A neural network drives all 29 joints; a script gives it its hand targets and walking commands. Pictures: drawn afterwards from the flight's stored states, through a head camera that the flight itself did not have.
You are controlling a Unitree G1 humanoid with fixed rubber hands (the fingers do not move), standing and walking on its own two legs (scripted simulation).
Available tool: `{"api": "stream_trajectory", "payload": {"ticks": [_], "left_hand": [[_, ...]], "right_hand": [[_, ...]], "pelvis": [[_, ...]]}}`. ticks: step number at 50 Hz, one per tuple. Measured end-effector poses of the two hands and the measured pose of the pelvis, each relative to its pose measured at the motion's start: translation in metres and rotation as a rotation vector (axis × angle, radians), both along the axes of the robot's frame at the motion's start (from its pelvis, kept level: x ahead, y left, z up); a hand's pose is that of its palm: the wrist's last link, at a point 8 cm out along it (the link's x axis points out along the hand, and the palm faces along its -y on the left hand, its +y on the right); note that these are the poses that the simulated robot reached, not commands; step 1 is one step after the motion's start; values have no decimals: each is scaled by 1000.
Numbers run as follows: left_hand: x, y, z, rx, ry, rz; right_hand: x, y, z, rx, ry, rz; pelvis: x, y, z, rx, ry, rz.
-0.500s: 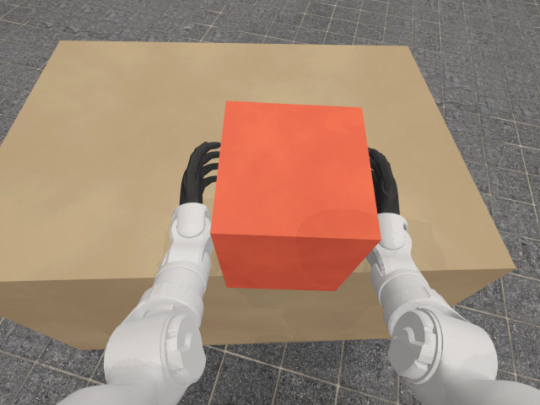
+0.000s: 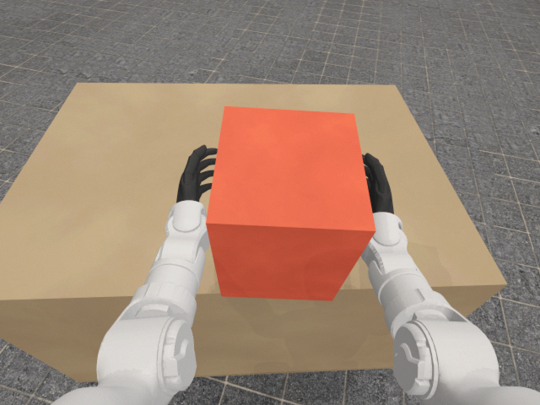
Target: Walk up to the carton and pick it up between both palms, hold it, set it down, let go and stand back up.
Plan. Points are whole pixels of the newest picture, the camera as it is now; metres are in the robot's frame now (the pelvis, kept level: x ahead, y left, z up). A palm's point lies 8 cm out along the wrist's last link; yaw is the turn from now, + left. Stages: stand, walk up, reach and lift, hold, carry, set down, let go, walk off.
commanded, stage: reach and lift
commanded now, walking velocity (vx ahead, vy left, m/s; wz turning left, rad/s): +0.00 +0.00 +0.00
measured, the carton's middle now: (282, 211) +0.41 +0.00 +0.05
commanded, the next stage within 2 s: hold in 1.70 s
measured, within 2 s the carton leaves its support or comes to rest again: neither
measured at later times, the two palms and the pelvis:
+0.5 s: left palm (170, 176) +0.38 +0.16 +0.16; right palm (386, 182) +0.37 -0.13 +0.16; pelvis -0.01 +0.01 +0.00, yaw +2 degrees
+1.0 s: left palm (161, 168) +0.37 +0.17 +0.18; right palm (387, 177) +0.37 -0.12 +0.18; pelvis -0.02 +0.02 +0.00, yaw +1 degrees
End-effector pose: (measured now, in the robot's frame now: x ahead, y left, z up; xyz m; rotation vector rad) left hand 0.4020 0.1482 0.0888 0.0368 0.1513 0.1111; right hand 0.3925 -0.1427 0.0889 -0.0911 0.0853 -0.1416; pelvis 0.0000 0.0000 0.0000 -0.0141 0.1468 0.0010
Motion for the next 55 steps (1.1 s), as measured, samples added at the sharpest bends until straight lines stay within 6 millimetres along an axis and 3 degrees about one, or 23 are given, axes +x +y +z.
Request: {"api": "stream_trajectory", "payload": {"ticks": [19,35,55], "left_hand": [[-15,9,65,16,22,-13],[-39,21,73,38,46,1],[-36,16,95,47,54,8]], "right_hand": [[-12,9,70,45,5,2],[-32,20,70,65,21,16],[-27,16,91,76,24,20]], "pelvis": [[-3,4,3,6,-224,22],[-13,16,1,1,-274,31],[-15,16,1,2,-277,20]]}}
